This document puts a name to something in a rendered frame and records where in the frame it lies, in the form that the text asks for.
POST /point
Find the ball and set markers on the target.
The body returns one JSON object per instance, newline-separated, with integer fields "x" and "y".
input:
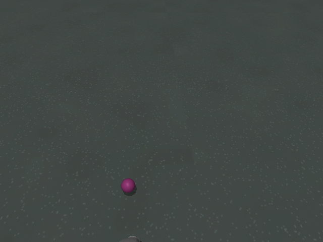
{"x": 127, "y": 185}

